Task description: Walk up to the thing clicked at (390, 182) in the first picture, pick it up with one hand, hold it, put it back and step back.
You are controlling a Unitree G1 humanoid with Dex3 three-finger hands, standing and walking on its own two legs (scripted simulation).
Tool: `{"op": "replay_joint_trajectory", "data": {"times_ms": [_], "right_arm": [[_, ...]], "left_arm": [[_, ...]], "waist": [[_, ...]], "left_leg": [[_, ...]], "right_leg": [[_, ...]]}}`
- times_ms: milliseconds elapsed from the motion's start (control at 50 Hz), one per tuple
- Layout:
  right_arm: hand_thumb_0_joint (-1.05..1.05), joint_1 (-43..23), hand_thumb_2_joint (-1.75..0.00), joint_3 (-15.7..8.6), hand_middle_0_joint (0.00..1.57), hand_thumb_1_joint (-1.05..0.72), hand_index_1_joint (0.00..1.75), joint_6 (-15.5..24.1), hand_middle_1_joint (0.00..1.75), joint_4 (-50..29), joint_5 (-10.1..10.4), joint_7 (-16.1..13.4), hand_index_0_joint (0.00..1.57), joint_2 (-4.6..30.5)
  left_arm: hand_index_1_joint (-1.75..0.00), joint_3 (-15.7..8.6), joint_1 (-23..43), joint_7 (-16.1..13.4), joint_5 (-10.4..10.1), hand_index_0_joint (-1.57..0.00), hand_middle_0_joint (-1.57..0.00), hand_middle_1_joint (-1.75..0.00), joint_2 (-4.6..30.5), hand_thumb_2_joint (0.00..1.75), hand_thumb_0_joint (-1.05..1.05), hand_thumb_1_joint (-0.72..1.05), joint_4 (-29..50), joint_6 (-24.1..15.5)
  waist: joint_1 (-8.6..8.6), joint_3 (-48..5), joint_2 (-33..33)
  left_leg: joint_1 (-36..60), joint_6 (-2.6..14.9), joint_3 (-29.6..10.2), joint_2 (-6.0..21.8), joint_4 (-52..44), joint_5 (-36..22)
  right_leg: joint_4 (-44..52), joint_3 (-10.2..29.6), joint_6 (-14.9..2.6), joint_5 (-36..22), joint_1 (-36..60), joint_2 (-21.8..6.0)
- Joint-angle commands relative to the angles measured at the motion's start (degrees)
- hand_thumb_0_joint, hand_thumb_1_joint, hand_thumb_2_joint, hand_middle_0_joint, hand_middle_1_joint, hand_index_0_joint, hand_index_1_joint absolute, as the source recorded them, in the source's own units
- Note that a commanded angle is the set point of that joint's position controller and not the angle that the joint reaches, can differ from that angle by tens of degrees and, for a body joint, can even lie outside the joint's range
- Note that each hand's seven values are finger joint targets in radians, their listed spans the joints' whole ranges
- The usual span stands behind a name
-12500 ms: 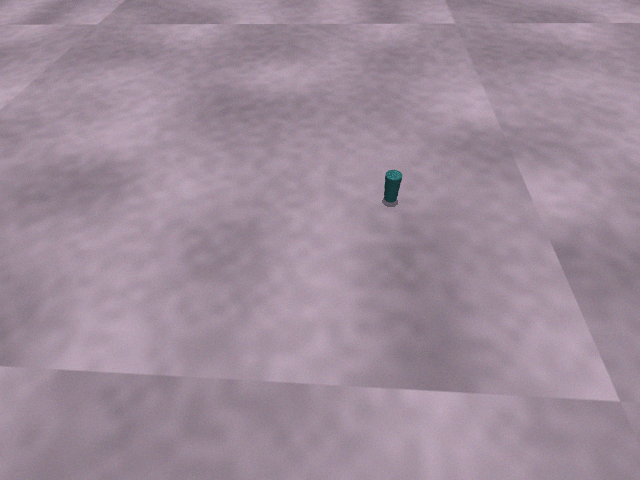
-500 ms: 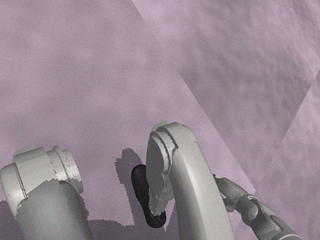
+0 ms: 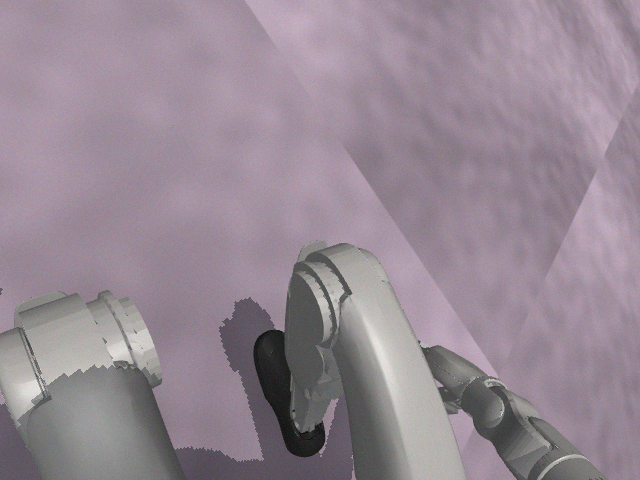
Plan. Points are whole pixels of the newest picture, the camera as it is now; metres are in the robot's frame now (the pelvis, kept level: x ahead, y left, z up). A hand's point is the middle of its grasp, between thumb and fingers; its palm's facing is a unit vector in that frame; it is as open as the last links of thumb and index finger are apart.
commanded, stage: rest palm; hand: left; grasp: from the side
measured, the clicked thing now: out of the picture +0.46 +0.35 -0.21
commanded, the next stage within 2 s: close in 0.04 s
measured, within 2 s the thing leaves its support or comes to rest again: leaves its support in 1.20 s
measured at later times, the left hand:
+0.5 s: hand out of the picture +0.44 +0.34 -0.17, palm faces +0.51 -0.86 -0.01, open 11.2 cm
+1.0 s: hand out of the picture +0.45 +0.35 -0.17, palm faces +0.52 -0.85 -0.01, open 9.8 cm
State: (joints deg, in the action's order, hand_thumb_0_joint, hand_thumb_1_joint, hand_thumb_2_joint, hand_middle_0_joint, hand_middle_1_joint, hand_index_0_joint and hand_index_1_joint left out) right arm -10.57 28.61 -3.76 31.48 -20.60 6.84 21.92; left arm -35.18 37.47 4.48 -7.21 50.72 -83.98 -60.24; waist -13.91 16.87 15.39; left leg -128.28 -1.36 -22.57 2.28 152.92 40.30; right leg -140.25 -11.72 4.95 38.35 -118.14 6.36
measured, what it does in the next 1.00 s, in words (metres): stands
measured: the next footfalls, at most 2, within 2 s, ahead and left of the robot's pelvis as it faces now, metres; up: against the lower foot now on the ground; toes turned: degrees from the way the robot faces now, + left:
none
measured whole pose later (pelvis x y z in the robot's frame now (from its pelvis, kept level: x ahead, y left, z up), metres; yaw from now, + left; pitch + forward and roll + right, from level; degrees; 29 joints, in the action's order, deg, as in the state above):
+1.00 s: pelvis +0.00 +0.00 +0.01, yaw -2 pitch +14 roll -18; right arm -11.5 31.6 -6.7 29.0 -21.0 5.8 21.4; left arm -35.8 43.0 0.3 -4.4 56.8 -85.8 -58.3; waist -15.5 18.8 17.4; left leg -127.8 -1.2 -24.1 3.2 152.3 41.7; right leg -138.1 -13.2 4.8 38.2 -117.4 6.7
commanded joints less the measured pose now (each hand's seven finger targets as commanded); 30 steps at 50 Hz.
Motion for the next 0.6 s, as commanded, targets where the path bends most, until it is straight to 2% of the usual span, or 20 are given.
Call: {"op": "replay_joint_trajectory", "data": {"times_ms": [0,20,60,100,120,180,280,340,400,460,480,520,580], "right_arm": [[0.0,1.95,-0.9,-6.09,0.2,-0.89,0.3,-0.83,0.3,-1.34,-0.18,-0.87,0.2,19.84],[0.0,1.99,-0.9,-5.8,0.2,-0.89,0.3,-1.0,0.3,-1.5,-0.21,-0.78,0.2,19.78],[0.0,1.45,-0.9,-5.29,0.2,-0.88,0.3,-1.23,0.3,-1.92,-0.29,-0.87,0.2,19.56],[0.0,1.19,-0.9,-4.91,0.2,-0.89,0.3,-1.5,0.3,-2.34,-0.58,-0.95,0.2,19.64],[0.0,0.81,-0.9,-4.8,0.2,-0.88,0.3,-1.66,0.3,-2.43,-0.56,-0.92,0.2,19.6],[0.0,0.8,-0.9,-4.76,0.2,-0.88,0.3,-1.97,0.3,-2.41,-0.91,-1.04,0.2,20.11],[0.0,1.49,-0.9,-4.31,0.2,-0.88,0.3,-2.29,0.3,-1.83,-1.08,-1.27,0.2,19.93],[0.0,1.6,-0.9,-4.44,0.2,-0.88,0.3,-2.24,0.3,-1.77,-0.89,-1.38,0.2,20.17],[0.0,2.11,-0.89,-4.4,0.2,-0.87,0.3,-2.34,0.3,-1.83,-0.73,-1.49,0.2,20.47],[0.0,2.17,-0.89,-4.13,0.2,-0.87,0.3,-2.5,0.3,-1.93,-0.55,-1.52,0.2,20.3],[0.0,1.84,-0.89,-4.19,0.2,-0.87,0.3,-2.66,0.3,-1.88,-0.43,-1.57,0.2,20.39],[0.0,1.75,-0.89,-4.13,0.2,-0.87,0.3,-2.88,0.3,-2.06,-0.55,-1.65,0.2,20.31],[0.0,1.65,-0.89,-3.77,0.2,-0.87,0.3,-3.28,0.3,-2.37,-0.55,-1.69,0.2,20.13]], "left_arm": [[-0.11,0.23,11.9,-2.0,0.65,-0.07,-0.08,-0.11,10.42,0.21,0.0,-0.34,5.0,-3.96],[-0.13,0.15,12.37,-2.5,0.81,-0.08,-0.09,-0.13,10.95,0.23,0.0,-0.31,4.87,-4.16],[-0.15,-0.58,11.74,-3.48,1.58,-0.08,-0.09,-0.14,13.55,0.26,0.0,-0.3,4.77,-4.69],[-0.14,-1.82,10.78,-4.37,2.06,-0.08,-0.09,-0.14,15.02,0.26,0.0,-0.24,5.21,-5.31],[-0.14,-1.77,10.88,-4.79,2.31,-0.08,-0.09,-0.13,15.5,0.27,0.0,-0.23,5.22,-5.52],[-0.3,-2.79,11.43,-5.63,2.85,-0.28,-0.29,-0.3,16.37,0.37,0.0,-0.06,5.68,-5.98],[-0.42,-1.47,12.49,-4.82,2.67,-0.4,-0.41,-0.42,15.75,0.48,0.0,0.08,6.34,-5.78],[-0.46,-0.43,13.77,-4.31,2.29,-0.46,-0.46,-0.46,14.65,0.52,0.0,0.16,5.89,-4.97],[-0.54,0.29,14.15,-3.86,1.75,-0.53,-0.53,-0.54,14.2,0.59,0.0,0.22,5.58,-4.5],[-0.61,-0.62,14.05,-3.91,1.43,-0.61,-0.61,-0.62,15.36,0.66,0.0,0.32,4.79,-4.19],[-0.64,-0.76,13.65,-3.92,1.65,-0.63,-0.63,-0.64,15.89,0.68,0.0,0.34,4.68,-4.1],[-0.7,-0.47,14.01,-4.0,2.07,-0.69,-0.69,-0.71,15.73,0.75,0.0,0.41,4.27,-3.8],[-0.83,-0.82,14.51,-4.11,2.31,-0.8,-0.8,-0.83,16.94,0.85,0.0,0.45,4.85,-3.77]], "waist": [[-6.22,-30.84,-28.74],[-6.35,-30.79,-28.97],[-5.19,-30.84,-29.51],[-4.66,-31.86,-30.81],[-4.72,-30.72,-31.92],[-5.52,-30.71,-33.75],[-7.07,-32.33,-34.02],[-7.88,-31.18,-32.41],[-8.07,-31.77,-32.22],[-7.54,-32.18,-31.52],[-7.09,-31.25,-31.79],[-7.5,-30.76,-31.96],[-7.14,-30.96,-33.54]], "left_leg": [[22.58,0.06,5.12,3.83,-18.0,-5.48],[21.88,0.08,5.19,3.71,-17.84,-5.18],[21.28,0.17,5.93,3.69,-17.54,-5.24],[22.65,-0.15,5.76,3.97,-17.67,-7.05],[22.46,-0.2,5.84,4.1,-17.96,-6.74],[24.42,-0.67,5.19,4.57,-18.65,-7.96],[25.46,-0.44,5.14,4.74,-17.79,-10.35],[23.99,-0.11,4.92,4.69,-17.68,-8.84],[24.72,-0.15,4.65,4.72,-17.77,-9.54],[24.25,-0.01,4.63,4.65,-17.59,-9.4],[23.68,-0.04,4.72,4.66,-17.9,-8.49],[23.91,-0.15,4.52,4.81,-18.17,-8.72],[25.1,-0.44,4.38,5.05,-18.64,-10.71]], "right_leg": [[10.25,-8.82,-4.62,-10.15,12.76,1.28],[10.32,-8.86,-4.64,-9.94,13.25,1.41],[10.57,-8.63,-4.8,-9.72,13.95,1.5],[10.19,-8.81,-4.84,-10.93,14.77,1.66],[10.02,-8.75,-5.01,-10.53,14.17,1.6],[9.56,-9.08,-4.93,-11.48,14.27,1.56],[9.84,-8.91,-4.67,-14.24,15.65,1.66],[10.32,-8.99,-4.55,-13.48,14.75,1.61],[10.42,-9.19,-4.55,-14.05,15.38,1.73],[10.72,-9.33,-4.59,-13.83,15.63,1.81],[10.65,-9.25,-4.72,-12.93,14.81,1.71],[10.73,-9.47,-4.65,-12.98,14.89,1.71],[10.34,-9.34,-4.82,-14.19,15.3,1.7]]}}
